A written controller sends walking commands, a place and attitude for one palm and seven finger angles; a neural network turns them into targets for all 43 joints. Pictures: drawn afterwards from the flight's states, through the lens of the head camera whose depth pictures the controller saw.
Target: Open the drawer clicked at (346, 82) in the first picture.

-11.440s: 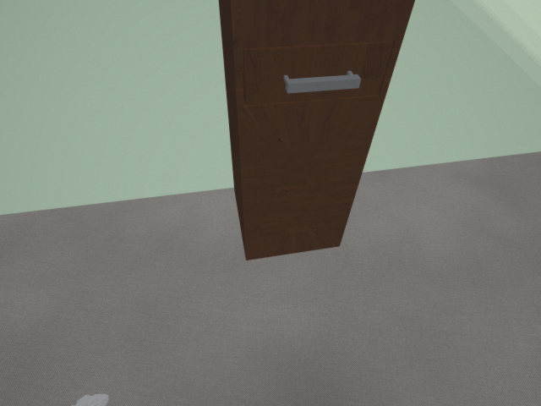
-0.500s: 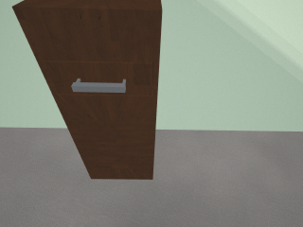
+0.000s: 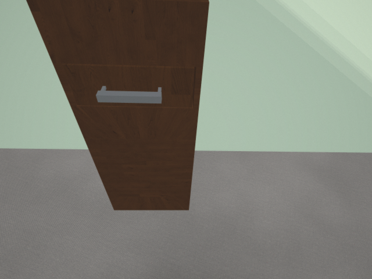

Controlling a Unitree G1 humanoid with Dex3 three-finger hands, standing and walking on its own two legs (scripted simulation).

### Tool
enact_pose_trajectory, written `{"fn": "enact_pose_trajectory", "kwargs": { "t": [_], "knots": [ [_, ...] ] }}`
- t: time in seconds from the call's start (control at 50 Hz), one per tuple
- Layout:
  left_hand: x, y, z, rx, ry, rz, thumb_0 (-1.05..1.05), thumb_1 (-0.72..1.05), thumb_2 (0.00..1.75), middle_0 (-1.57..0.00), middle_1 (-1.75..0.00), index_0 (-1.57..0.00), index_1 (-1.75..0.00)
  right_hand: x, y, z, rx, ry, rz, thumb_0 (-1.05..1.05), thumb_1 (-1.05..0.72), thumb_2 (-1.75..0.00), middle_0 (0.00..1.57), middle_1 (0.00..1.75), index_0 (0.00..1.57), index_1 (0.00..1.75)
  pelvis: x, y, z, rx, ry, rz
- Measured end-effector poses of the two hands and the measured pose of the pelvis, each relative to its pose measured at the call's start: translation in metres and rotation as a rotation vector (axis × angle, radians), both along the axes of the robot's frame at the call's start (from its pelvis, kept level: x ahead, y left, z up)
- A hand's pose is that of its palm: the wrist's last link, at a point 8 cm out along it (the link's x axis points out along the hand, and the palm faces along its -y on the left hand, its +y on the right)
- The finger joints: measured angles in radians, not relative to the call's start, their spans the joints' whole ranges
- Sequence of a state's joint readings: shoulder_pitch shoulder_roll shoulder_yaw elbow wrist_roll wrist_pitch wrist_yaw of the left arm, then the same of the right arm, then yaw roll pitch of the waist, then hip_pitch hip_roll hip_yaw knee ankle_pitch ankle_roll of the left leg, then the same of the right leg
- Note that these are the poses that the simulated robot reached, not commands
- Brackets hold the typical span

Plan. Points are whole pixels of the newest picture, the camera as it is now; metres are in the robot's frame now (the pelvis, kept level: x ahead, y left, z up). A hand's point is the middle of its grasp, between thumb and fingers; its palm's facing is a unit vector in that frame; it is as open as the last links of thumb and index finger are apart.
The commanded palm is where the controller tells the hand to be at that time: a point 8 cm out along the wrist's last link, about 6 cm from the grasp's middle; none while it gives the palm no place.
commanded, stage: shuffle to correct the standing spot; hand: left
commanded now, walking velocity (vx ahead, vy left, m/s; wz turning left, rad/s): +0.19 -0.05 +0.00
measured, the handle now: (130, 93) +0.62 +0.21 +0.07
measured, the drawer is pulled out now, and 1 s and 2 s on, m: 0.00 0.00 0.00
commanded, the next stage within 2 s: come to a stop and stand still in 1.44 s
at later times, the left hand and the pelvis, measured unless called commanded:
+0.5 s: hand out of the picture -0.06 +0.14 -0.17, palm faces +0.15 -0.98 -0.13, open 7.4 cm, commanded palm none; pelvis +0.04 +0.01 +0.00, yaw +2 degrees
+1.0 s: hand (113, 242) +0.25 +0.21 -0.17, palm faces -0.01 -0.98 -0.21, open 7.4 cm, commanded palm none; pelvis +0.16 +0.02 +0.00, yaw +1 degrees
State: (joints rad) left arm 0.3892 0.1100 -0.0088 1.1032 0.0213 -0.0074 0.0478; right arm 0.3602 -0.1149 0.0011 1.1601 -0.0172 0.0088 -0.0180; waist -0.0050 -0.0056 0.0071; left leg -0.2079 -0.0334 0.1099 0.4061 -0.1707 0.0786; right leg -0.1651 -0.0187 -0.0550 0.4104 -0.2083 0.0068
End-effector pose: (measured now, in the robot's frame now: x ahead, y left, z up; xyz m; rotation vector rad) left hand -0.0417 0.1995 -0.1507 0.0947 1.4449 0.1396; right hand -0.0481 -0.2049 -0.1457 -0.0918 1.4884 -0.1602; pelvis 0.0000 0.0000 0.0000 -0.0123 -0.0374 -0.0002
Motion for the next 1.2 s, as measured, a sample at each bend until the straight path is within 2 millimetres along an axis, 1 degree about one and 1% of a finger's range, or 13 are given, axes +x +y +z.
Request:
{"fn": "enact_pose_trajectory", "kwargs": {
  "t": [0.16, 0.32, 0.44, 0.56, 0.62, 0.68, 0.78, 0.84, 0.92, 1.02, 1.06, 1.1, 1.2],
  "knots": [
    [-0.010, 0.003, 0.000, -0.011, 0.022, 0.012, 0.01, 0.91, 0.90, -0.20, -0.29, -0.20, -0.30, 0.004, 0.011, -0.003, 0.008, -0.017, -0.013, 0.01, -0.90, -0.90, 0.20, 0.30, 0.20, 0.30, 0.001, 0.008, -0.001, 0.001, 0.008, -0.005],
    [-0.028, -0.003, 0.005, 0.003, 0.074, 0.060, 0.01, 0.91, 0.90, -0.20, -0.29, -0.20, -0.30, 0.030, -0.003, -0.010, 0.003, -0.052, -0.010, 0.00, -0.90, -0.90, 0.20, 0.30, 0.20, 0.30, 0.010, 0.004, -0.004, 0.006, 0.024, -0.011],
    [-0.038, -0.008, 0.007, -0.010, 0.123, 0.123, 0.01, 0.91, 0.90, -0.20, -0.29, -0.20, -0.30, 0.071, -0.012, 0.002, -0.025, -0.079, 0.035, 0.01, -0.92, -0.90, 0.20, 0.30, 0.20, 0.30, 0.029, 0.005, 0.000, -0.004, 0.050, 0.016],
    [-0.016, 0.003, -0.001, -0.052, 0.132, 0.144, 0.01, 0.90, 0.90, -0.20, -0.29, -0.20, -0.30, 0.127, -0.002, 0.007, -0.066, -0.129, 0.097, 0.01, -0.92, -0.90, 0.20, 0.30, 0.20, 0.29, 0.055, 0.025, -0.005, -0.021, 0.058, 0.059],
    [0.003, 0.016, -0.014, -0.074, 0.139, 0.147, 0.01, 0.90, 0.90, -0.20, -0.29, -0.20, -0.30, 0.155, 0.012, 0.001, -0.084, -0.170, 0.120, 0.01, -0.92, -0.90, 0.20, 0.30, 0.20, 0.29, 0.072, 0.040, -0.016, -0.020, 0.052, 0.061],
    [0.036, 0.034, -0.016, -0.073, 0.132, 0.092, 0.01, 0.91, 0.90, -0.20, -0.29, -0.20, -0.30, 0.166, 0.022, 0.005, -0.098, -0.196, 0.093, 0.01, -0.93, -0.90, 0.20, 0.30, 0.20, 0.30, 0.086, 0.048, -0.013, -0.008, 0.043, 0.033],
    [0.122, 0.065, -0.007, -0.023, -0.004, 0.029, 0.01, 0.91, 0.90, -0.20, -0.29, -0.20, -0.30, 0.157, 0.035, 0.014, -0.083, -0.139, 0.052, 0.01, -0.93, -0.90, 0.20, 0.30, 0.20, 0.30, 0.109, 0.050, -0.001, -0.010, 0.043, 0.026],
    [0.173, 0.074, 0.000, 0.007, -0.094, 0.003, 0.01, 0.91, 0.90, -0.19, -0.29, -0.20, -0.30, 0.147, 0.040, 0.015, -0.061, -0.079, 0.026, 0.00, -0.92, -0.90, 0.20, 0.30, 0.20, 0.30, 0.122, 0.047, 0.003, -0.006, 0.047, 0.022],
    [0.233, 0.074, 0.007, 0.038, -0.173, -0.040, 0.01, 0.91, 0.90, -0.19, -0.29, -0.20, -0.30, 0.137, 0.040, 0.011, -0.032, -0.004, -0.017, 0.00, -0.91, -0.90, 0.20, 0.30, 0.20, 0.30, 0.140, 0.038, 0.002, 0.002, 0.047, 0.019],
    [0.296, 0.054, 0.012, 0.066, -0.235, -0.097, 0.01, 0.91, 0.90, -0.19, -0.29, -0.20, -0.30, 0.133, 0.024, -0.002, -0.003, 0.077, -0.071, 0.00, -0.90, -0.90, 0.20, 0.30, 0.20, 0.30, 0.164, 0.016, -0.006, 0.012, 0.044, 0.020],
    [0.315, 0.043, 0.009, 0.080, -0.267, -0.107, 0.01, 0.91, 0.90, -0.19, -0.29, -0.20, -0.30, 0.136, 0.011, -0.011, 0.006, 0.105, -0.083, 0.00, -0.90, -0.90, 0.20, 0.30, 0.20, 0.30, 0.176, 0.004, -0.014, 0.019, 0.045, 0.022],
    [0.324, 0.031, 0.009, 0.084, -0.283, -0.106, 0.01, 0.91, 0.90, -0.19, -0.29, -0.20, -0.30, 0.145, -0.003, -0.016, -0.001, 0.122, -0.080, 0.01, -0.90, -0.90, 0.20, 0.30, 0.20, 0.30, 0.180, -0.002, -0.017, 0.002, 0.042, 0.030],
    [0.319, 0.009, 0.006, 0.062, -0.272, -0.058, 0.01, 0.91, 0.90, -0.20, -0.29, -0.20, -0.30, 0.192, -0.035, -0.014, -0.055, 0.058, -0.030, 0.01, -0.90, -0.90, 0.20, 0.30, 0.20, 0.30, 0.184, -0.012, -0.014, -0.009, 0.035, 0.054]
  ]
}}
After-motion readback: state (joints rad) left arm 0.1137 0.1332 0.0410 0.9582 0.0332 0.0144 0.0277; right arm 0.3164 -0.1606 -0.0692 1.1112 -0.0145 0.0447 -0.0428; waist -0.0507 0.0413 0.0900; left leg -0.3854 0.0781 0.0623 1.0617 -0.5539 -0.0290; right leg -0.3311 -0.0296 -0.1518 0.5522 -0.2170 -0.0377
